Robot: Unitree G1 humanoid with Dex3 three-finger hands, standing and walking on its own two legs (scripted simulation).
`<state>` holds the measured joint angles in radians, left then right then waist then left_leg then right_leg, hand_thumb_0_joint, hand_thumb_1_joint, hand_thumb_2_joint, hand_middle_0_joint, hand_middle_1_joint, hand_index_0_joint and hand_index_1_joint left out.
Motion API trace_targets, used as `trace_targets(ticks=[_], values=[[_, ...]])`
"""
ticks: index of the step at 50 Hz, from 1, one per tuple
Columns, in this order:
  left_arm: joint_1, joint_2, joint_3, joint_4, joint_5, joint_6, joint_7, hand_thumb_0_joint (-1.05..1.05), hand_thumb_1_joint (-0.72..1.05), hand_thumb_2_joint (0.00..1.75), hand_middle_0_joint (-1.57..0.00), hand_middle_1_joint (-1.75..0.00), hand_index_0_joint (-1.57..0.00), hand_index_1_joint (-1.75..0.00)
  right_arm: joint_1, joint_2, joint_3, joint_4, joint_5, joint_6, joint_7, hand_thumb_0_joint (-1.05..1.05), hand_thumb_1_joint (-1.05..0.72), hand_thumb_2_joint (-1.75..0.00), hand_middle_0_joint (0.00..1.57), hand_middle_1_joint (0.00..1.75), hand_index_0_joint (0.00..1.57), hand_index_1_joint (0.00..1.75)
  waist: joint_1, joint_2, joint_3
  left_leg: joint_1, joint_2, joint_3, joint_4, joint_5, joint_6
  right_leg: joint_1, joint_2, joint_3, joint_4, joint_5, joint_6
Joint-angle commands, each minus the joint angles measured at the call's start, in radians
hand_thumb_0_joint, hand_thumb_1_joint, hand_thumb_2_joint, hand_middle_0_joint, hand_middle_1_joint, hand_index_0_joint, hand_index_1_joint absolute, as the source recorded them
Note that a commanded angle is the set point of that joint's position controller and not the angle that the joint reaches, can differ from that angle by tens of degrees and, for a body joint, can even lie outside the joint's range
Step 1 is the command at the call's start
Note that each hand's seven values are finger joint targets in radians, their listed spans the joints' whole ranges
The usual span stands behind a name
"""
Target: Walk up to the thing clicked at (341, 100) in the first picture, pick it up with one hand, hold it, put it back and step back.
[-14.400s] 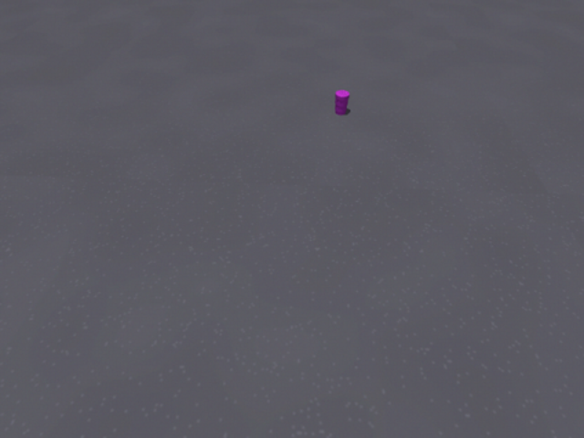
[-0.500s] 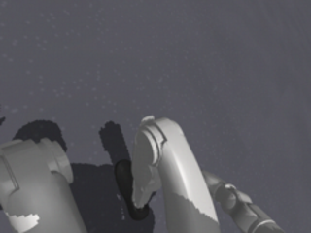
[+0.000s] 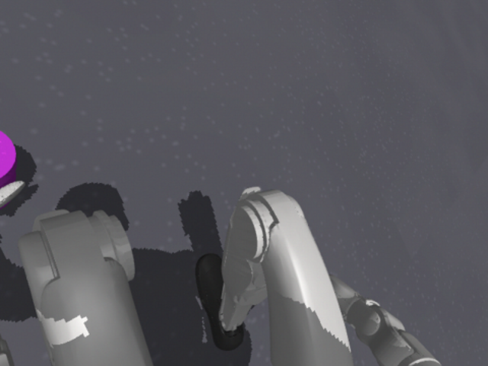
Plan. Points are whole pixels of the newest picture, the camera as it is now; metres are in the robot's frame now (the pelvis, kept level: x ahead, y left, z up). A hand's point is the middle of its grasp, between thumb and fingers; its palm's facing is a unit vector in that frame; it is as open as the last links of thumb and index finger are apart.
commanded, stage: settle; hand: left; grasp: from the side
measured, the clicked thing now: out of the picture +0.40 +0.29 -0.19
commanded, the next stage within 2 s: lift in 1.62 s
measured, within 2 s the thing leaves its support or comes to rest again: neither
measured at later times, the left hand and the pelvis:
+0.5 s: hand out of the picture +0.37 +0.31 -0.05, palm faces +0.35 -0.94 -0.05, open 11.8 cm; pelvis +0.01 -0.01 +0.03, yaw +5 degrees
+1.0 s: hand out of the picture +0.38 +0.29 +0.02, palm faces +0.34 -0.94 -0.05, open 11.8 cm; pelvis +0.02 -0.02 +0.06, yaw +10 degrees
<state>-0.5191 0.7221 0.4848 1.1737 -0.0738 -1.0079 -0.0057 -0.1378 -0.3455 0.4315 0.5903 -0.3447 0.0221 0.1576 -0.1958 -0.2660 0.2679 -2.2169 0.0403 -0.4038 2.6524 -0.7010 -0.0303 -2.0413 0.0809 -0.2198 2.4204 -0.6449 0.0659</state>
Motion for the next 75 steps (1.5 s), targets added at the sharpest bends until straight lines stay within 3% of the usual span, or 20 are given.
trace_targets(ticks=[1,2,6,11,15,16,19,22,31,38,42,44,50,63,66,68,69,71,73,75], values=[[-0.25,0.119,-0.039,-0.282,-0.031,-0.056,-0.011,0.0,0.21,1.27,-1.25,-1.37,-1.24,-1.39,0.063,-0.326,-0.157,-0.004,0.025,0.014,-0.02,0.0,-0.91,-0.9,0.2,0.3,0.2,0.3,-0.076,0.644,-0.646,0.456,0.046,0.149,-0.381,0.103,-0.01,0.198,0.025,-0.09,-0.179,0.182,-0.087],[-0.267,0.155,-0.006,-0.333,-0.03,-0.045,-0.005,0.0,0.2,1.28,-1.25,-1.37,-1.24,-1.4,0.064,-0.324,-0.174,-0.004,0.033,0.015,-0.024,0.0,-0.9,-0.9,0.2,0.3,0.2,0.3,-0.048,0.648,-0.658,0.453,0.045,0.155,-0.387,0.091,-0.008,0.179,0.022,-0.083,-0.183,0.173,-0.089],[-0.236,0.067,-0.075,-0.391,-0.037,0.015,-0.03,0.0,0.21,1.26,-1.25,-1.37,-1.25,-1.39,0.095,-0.3,-0.213,0.002,0.065,0.02,-0.02,0.0,-0.9,-0.9,0.2,0.3,0.2,0.3,-0.036,0.647,-0.71,0.458,0.036,0.169,-0.407,0.093,-0.005,0.155,0.015,-0.063,-0.185,0.172,-0.096],[-0.235,0.045,-0.073,-0.498,-0.054,0.081,-0.054,0.0,0.2,1.23,-1.23,-1.34,-1.22,-1.36,0.13,-0.272,-0.262,-0.003,0.106,0.028,-0.026,0.0,-0.9,-0.9,0.2,0.3,0.2,0.3,0.008,0.617,-0.773,0.435,0.022,0.194,-0.428,0.085,0.008,0.158,0.007,-0.032,-0.21,0.156,-0.098],[-0.167,-0.039,-0.096,-0.478,-0.076,0.134,-0.072,0.0,0.17,1.23,-1.22,-1.34,-1.22,-1.36,0.138,-0.253,-0.296,-0.022,0.142,0.03,-0.03,0.0,-0.89,-0.9,0.2,0.3,0.2,0.3,0.024,0.569,-0.777,0.411,0.013,0.209,-0.464,0.053,0.014,0.138,-0.005,-0.016,-0.228,0.117,-0.099],[-0.213,0.005,-0.061,-0.55,-0.079,0.133,-0.073,0.0,0.17,1.23,-1.22,-1.34,-1.21,-1.36,0.149,-0.251,-0.306,-0.019,0.148,0.033,-0.034,0.0,-0.89,-0.9,0.2,0.3,0.2,0.3,0.04,0.579,-0.813,0.427,0.014,0.213,-0.464,0.062,0.016,0.14,-0.005,-0.01,-0.23,0.122,-0.101],[-0.19,-0.048,-0.101,-0.57,-0.079,0.165,-0.097,0.0,0.15,1.22,-1.23,-1.34,-1.23,-1.37,0.153,-0.23,-0.329,-0.024,0.168,0.037,-0.041,0.0,-0.89,-0.9,0.2,0.3,0.2,0.3,0.043,0.581,-0.846,0.441,0.009,0.234,-0.485,0.064,0.018,0.132,-0.013,0.012,-0.241,0.118,-0.104],[-0.215,-0.033,-0.065,-0.611,-0.091,0.183,-0.1,0.0,0.11,1.21,-1.21,-1.33,-1.21,-1.36,0.179,-0.215,-0.349,-0.012,0.184,0.035,-0.051,0.0,-0.89,-0.9,0.2,0.3,0.2,0.3,0.058,0.574,-0.887,0.454,0.007,0.25,-0.491,0.069,0.022,0.142,-0.015,0.027,-0.258,0.115,-0.106],[-0.208,-0.051,-0.046,-0.676,-0.111,0.216,-0.142,0.0,0.01,1.19,-1.18,-1.32,-1.17,-1.34,0.21,-0.178,-0.394,0.002,0.217,0.029,-0.073,0.0,-0.9,-0.9,0.2,0.3,0.2,0.3,0.093,0.528,-0.953,0.441,-0.003,0.295,-0.516,0.108,0.033,0.192,-0.029,0.075,-0.297,0.129,-0.105],[-0.185,-0.102,-0.047,-0.617,-0.116,0.255,-0.174,0.0,-0.03,1.19,-1.17,-1.32,-1.16,-1.34,0.229,-0.162,-0.423,0.012,0.236,0.02,-0.085,0.0,-0.91,-0.9,0.2,0.3,0.2,0.3,0.095,0.434,-0.968,0.412,-0.007,0.323,-0.52,0.125,0.046,0.24,-0.038,0.096,-0.342,0.133,-0.095],[-0.188,-0.068,-0.004,-0.666,-0.123,0.264,-0.184,0.0,-0.06,1.21,-1.2,-1.34,-1.19,-1.37,0.246,-0.156,-0.439,0.015,0.246,0.016,-0.09,0.0,-0.91,-0.9,0.2,0.3,0.2,0.3,0.125,0.433,-1.013,0.438,-0.008,0.335,-0.537,0.138,0.044,0.261,-0.042,0.108,-0.356,0.13,-0.094],[-0.198,-0.111,-0.026,-0.643,-0.129,0.275,-0.191,0.0,-0.07,1.22,-1.21,-1.35,-1.2,-1.38,0.25,-0.147,-0.442,0.018,0.247,0.01,-0.091,0.0,-0.91,-0.91,0.2,0.3,0.2,0.3,0.109,0.393,-1.02,0.411,-0.007,0.34,-0.524,0.156,0.05,0.298,-0.044,0.125,-0.373,0.149,-0.086],[-0.191,-0.088,-0.003,-0.695,-0.116,0.289,-0.197,0.0,-0.04,1.23,-1.22,-1.36,-1.21,-1.38,0.26,-0.146,-0.463,0.011,0.258,0.003,-0.103,0.0,-0.91,-0.9,0.2,0.3,0.2,0.3,0.134,0.419,-1.052,0.466,-0.007,0.346,-0.566,0.147,0.048,0.283,-0.046,0.119,-0.384,0.129,-0.095],[-0.25,-0.118,-0.017,-0.718,-0.11,0.302,-0.197,0.0,-0.05,1.29,-1.26,-1.41,-1.25,-1.44,0.283,-0.128,-0.474,0.028,0.261,-0.014,-0.112,0.0,-0.91,-0.91,0.2,0.3,0.2,0.3,0.123,0.449,-1.054,0.54,-0.006,0.347,-0.621,0.157,0.043,0.271,-0.053,0.125,-0.411,0.129,-0.101],[-0.251,-0.143,-0.029,-0.669,-0.116,0.307,-0.2,0.0,-0.07,1.29,-1.26,-1.4,-1.25,-1.44,0.278,-0.127,-0.472,0.031,0.265,-0.02,-0.113,0.0,-0.91,-0.91,0.2,0.3,0.2,0.3,0.118,0.446,-1.021,0.529,-0.009,0.348,-0.632,0.139,0.044,0.246,-0.055,0.124,-0.414,0.111,-0.104],[-0.248,-0.116,-0.012,-0.654,-0.107,0.307,-0.2,0.0,-0.04,1.3,-1.26,-1.4,-1.25,-1.43,0.281,-0.133,-0.477,0.031,0.265,-0.019,-0.115,0.0,-0.91,-0.91,0.2,0.3,0.2,0.3,0.127,0.43,-1.023,0.531,-0.009,0.353,-0.632,0.139,0.046,0.258,-0.056,0.127,-0.424,0.109,-0.102],[-0.2,-0.153,-0.031,-0.599,-0.101,0.311,-0.204,0.0,-0.05,1.3,-1.25,-1.4,-1.24,-1.43,0.282,-0.131,-0.477,0.029,0.263,-0.018,-0.113,0.0,-0.91,-0.91,0.2,0.3,0.2,0.3,0.118,0.413,-1.012,0.532,-0.009,0.351,-0.634,0.142,0.046,0.254,-0.055,0.123,-0.425,0.109,-0.101],[-0.207,-0.152,-0.03,-0.612,-0.106,0.309,-0.21,0.0,-0.06,1.3,-1.24,-1.4,-1.23,-1.43,0.28,-0.135,-0.478,0.019,0.265,-0.019,-0.112,0.0,-0.91,-0.91,0.2,0.3,0.2,0.3,0.12,0.421,-1.022,0.544,-0.011,0.349,-0.642,0.142,0.046,0.256,-0.058,0.123,-0.429,0.111,-0.102],[-0.275,-0.093,-0.001,-0.674,-0.098,0.305,-0.204,0.0,-0.06,1.3,-1.25,-1.4,-1.24,-1.43,0.293,-0.132,-0.482,0.034,0.264,-0.018,-0.114,0.0,-0.91,-0.91,0.2,0.3,0.2,0.3,0.144,0.448,-1.071,0.58,-0.01,0.357,-0.646,0.163,0.042,0.269,-0.058,0.132,-0.426,0.124,-0.104],[-0.293,-0.142,-0.033,-0.652,-0.108,0.309,-0.206,0.0,-0.05,1.31,-1.25,-1.4,-1.24,-1.44,0.294,-0.122,-0.478,0.031,0.266,-0.021,-0.113,0.0,-0.91,-0.91,0.2,0.3,0.2,0.3,0.117,0.422,-1.048,0.541,-0.014,0.359,-0.642,0.147,0.046,0.273,-0.057,0.137,-0.437,0.116,-0.102]])
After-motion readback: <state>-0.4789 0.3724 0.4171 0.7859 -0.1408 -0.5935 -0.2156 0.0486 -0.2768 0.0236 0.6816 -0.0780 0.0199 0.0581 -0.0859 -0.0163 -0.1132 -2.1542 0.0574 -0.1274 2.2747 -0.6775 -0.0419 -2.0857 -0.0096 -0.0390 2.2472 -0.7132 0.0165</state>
